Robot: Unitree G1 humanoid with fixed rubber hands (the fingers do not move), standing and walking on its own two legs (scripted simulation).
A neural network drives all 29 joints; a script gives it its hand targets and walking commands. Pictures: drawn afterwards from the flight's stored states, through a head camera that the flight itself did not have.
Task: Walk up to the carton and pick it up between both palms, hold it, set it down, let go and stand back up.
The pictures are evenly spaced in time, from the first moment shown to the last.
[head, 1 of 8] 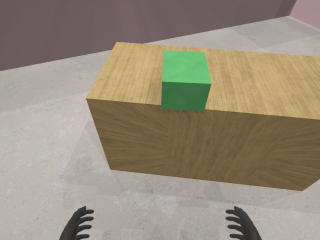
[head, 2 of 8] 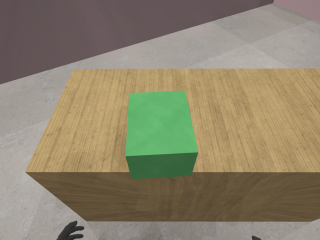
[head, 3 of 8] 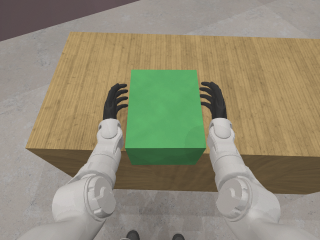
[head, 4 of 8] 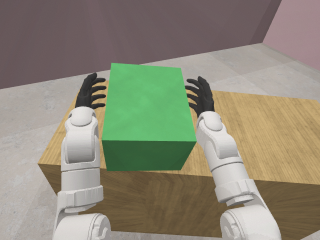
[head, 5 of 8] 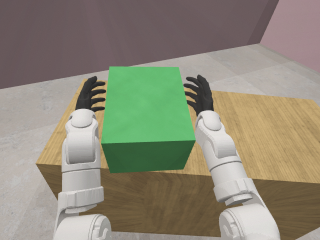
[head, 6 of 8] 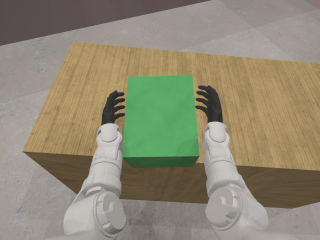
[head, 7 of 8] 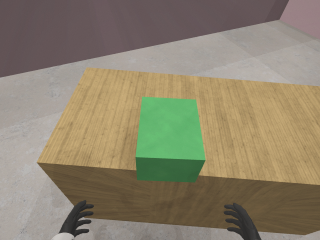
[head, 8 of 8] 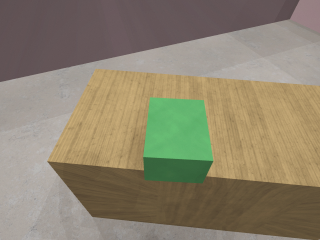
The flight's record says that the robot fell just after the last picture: no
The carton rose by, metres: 0.19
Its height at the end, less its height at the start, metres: +0.00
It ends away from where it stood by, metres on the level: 0.01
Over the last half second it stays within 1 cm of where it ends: yes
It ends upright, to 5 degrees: yes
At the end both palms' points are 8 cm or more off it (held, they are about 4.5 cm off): yes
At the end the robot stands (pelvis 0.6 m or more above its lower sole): yes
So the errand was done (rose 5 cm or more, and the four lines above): yes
